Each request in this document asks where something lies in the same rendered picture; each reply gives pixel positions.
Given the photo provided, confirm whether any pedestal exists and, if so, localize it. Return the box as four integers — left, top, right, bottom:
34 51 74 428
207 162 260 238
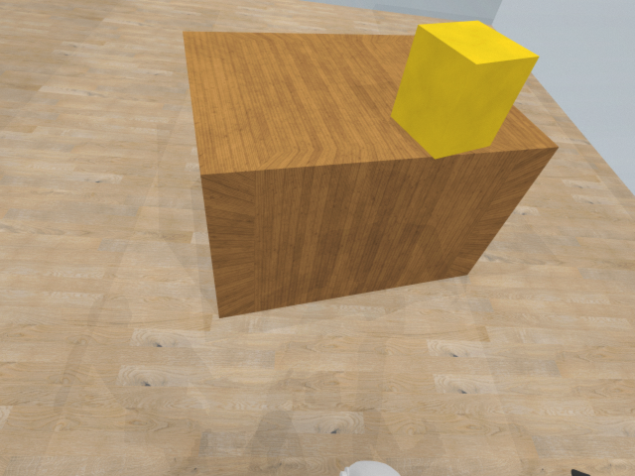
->
183 32 559 318

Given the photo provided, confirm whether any carton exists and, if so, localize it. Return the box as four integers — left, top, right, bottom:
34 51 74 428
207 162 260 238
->
391 21 539 159

